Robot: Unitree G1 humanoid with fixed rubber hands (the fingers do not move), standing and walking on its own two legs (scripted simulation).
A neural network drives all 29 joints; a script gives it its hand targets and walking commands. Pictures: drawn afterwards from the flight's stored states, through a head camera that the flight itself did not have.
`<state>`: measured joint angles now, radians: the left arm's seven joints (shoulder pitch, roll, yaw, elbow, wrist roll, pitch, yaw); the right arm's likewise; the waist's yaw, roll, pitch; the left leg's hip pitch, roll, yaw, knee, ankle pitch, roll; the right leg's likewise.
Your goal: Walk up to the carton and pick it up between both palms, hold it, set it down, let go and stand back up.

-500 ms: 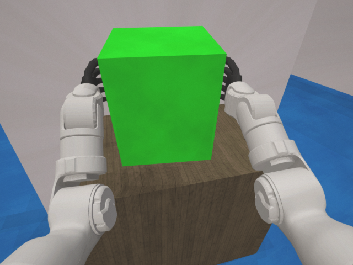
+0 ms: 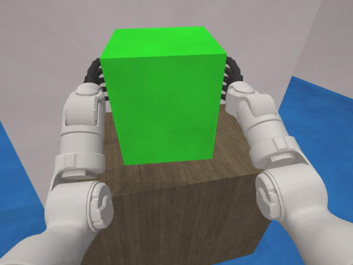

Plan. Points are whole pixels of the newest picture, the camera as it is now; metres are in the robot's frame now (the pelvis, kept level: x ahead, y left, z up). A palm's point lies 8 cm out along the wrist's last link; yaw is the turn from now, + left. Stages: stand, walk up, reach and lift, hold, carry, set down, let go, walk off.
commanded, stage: hold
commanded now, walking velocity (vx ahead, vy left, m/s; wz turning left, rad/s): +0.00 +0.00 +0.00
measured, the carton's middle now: (164, 95) +0.42 +0.02 +0.25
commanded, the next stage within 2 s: set down in 1.16 s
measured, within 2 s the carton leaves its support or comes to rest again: neither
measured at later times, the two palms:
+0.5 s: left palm (93, 92) +0.38 +0.17 +0.28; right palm (233, 91) +0.38 -0.13 +0.28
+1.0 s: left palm (93, 91) +0.38 +0.17 +0.28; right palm (233, 90) +0.38 -0.13 +0.29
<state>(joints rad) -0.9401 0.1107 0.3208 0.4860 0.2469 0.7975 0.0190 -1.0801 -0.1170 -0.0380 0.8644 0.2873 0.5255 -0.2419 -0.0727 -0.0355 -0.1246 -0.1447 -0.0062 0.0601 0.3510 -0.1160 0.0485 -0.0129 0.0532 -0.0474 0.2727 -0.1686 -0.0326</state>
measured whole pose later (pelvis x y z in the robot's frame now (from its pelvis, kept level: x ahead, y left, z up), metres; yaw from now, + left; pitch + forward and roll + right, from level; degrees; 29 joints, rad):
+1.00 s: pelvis +0.00 +0.00 +0.00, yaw +0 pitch -6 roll -1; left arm -0.92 0.09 0.33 0.42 0.27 0.83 0.01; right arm -1.06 -0.12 -0.03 0.81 0.29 0.55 -0.24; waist -0.07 -0.03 -0.11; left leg -0.13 -0.01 0.07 0.36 -0.13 0.05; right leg 0.00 0.05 -0.04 0.27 -0.17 -0.03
